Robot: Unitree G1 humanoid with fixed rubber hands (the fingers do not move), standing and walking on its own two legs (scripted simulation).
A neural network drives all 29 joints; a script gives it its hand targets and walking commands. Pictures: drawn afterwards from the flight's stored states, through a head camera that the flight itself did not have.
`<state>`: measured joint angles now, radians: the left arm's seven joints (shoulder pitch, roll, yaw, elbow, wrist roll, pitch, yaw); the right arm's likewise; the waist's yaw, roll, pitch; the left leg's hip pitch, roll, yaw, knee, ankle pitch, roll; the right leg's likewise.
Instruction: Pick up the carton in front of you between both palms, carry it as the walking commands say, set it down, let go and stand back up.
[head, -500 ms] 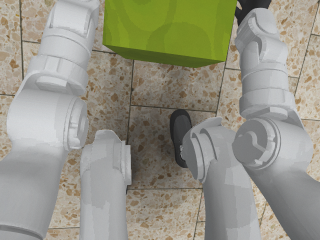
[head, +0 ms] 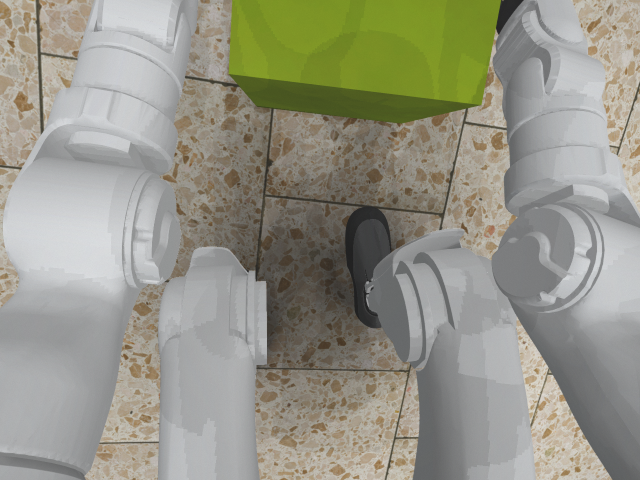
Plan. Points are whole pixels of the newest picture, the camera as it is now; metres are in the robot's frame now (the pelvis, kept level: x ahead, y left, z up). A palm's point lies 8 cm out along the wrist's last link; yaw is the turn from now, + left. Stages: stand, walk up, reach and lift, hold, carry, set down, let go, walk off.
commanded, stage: set down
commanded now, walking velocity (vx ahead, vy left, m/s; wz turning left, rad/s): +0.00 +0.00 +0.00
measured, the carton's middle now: (351, 8) +0.54 -0.07 -0.24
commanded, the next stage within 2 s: let go in 1.70 s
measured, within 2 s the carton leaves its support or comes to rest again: rests again in 0.42 s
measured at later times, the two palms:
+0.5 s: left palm out of the picture +0.57 +0.11 -0.20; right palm (523, 37) +0.50 -0.22 -0.17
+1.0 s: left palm out of the picture +0.61 +0.13 -0.08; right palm (603, 15) +0.50 -0.23 -0.09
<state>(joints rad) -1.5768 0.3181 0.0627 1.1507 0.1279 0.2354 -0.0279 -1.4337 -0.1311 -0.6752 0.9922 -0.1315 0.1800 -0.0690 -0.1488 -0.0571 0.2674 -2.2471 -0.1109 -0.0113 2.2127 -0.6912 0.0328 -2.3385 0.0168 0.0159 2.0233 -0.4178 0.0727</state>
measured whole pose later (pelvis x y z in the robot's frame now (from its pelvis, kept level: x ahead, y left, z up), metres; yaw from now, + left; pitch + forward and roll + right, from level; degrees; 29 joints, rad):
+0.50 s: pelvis +0.00 +0.00 +0.00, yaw -1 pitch +38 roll -6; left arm -1.59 0.39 -0.01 1.17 0.09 0.15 0.00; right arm -1.44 -0.20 -0.60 1.16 -0.01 0.08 -0.08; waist -0.15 -0.08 0.37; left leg -2.21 -0.10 -0.03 2.26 -0.71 0.04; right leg -2.29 0.02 0.00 2.04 -0.42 0.09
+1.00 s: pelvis -0.01 -0.01 +0.05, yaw +0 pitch +42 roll -3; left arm -1.59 0.54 -0.05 1.14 -0.09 0.21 -0.03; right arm -1.26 -0.12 -0.35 0.78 0.15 0.16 -0.23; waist -0.16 0.00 0.22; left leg -2.13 -0.06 -0.02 2.05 -0.66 0.02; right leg -2.23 0.04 0.00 1.87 -0.38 0.04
